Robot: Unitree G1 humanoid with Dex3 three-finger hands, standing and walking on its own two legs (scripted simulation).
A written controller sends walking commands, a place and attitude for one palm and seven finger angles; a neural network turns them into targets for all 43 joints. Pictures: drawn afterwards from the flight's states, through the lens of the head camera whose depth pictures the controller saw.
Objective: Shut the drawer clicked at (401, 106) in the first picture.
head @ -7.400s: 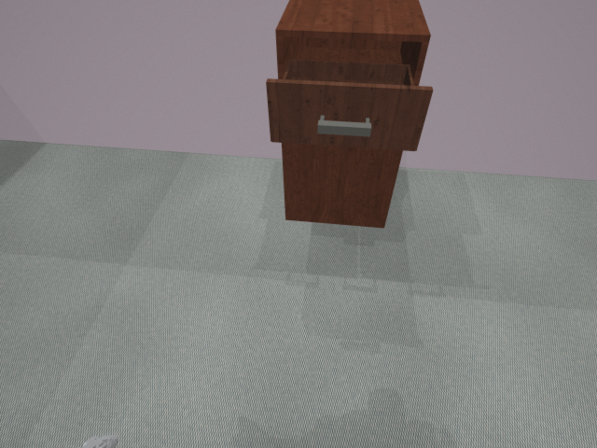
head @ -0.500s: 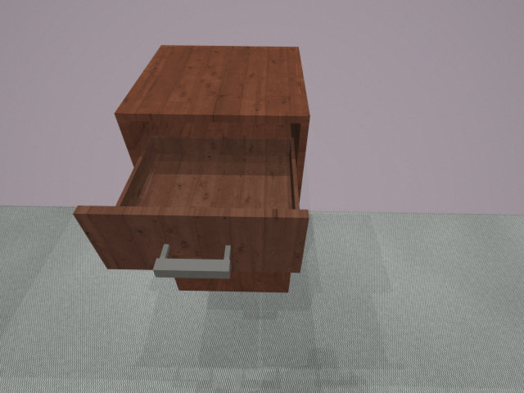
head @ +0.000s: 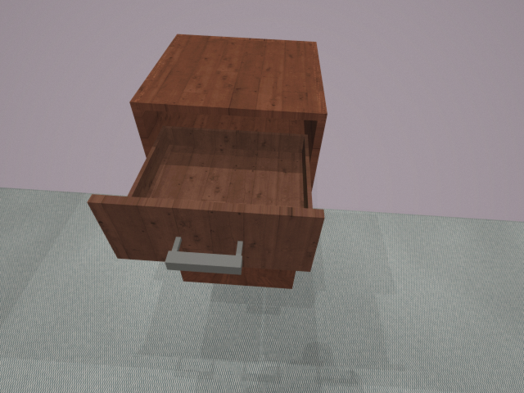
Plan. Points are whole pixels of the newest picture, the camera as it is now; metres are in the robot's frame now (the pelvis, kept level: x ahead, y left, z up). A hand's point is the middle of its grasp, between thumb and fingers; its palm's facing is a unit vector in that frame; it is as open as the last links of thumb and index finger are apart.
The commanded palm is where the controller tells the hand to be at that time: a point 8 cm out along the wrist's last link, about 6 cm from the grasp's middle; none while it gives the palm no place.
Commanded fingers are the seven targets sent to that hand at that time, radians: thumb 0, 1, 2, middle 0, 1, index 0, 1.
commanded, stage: look again from close up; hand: left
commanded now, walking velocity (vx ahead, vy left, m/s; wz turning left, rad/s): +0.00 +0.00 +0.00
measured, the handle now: (206, 253) +0.37 +0.13 -0.03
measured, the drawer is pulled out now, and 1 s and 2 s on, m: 0.30 0.30 0.30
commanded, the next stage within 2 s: shuffle to correct the standing spot in 0.44 s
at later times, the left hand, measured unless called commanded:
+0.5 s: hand out of the picture +0.06 +0.17 -0.17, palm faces +0.03 -0.98 -0.20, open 7.4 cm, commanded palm none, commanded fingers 0.00 0.90 0.90 -0.20 -0.30 -0.20 -0.30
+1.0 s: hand out of the picture +0.11 +0.13 -0.17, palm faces +0.03 -0.97 -0.22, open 7.4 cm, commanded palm none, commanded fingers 0.00 0.90 0.90 -0.20 -0.30 -0.20 -0.30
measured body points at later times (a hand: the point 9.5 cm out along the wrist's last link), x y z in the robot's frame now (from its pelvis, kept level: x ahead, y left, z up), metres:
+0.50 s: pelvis +0.06 +0.00 +0.01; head +0.06 +0.00 +0.46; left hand +0.06 +0.22 -0.15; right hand +0.06 -0.22 -0.15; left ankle +0.02 +0.08 -0.73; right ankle +0.08 -0.14 -0.73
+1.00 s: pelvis +0.09 -0.05 +0.00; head +0.11 -0.05 +0.45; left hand +0.11 +0.18 -0.15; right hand +0.09 -0.29 -0.16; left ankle +0.02 +0.08 -0.73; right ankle +0.08 -0.14 -0.73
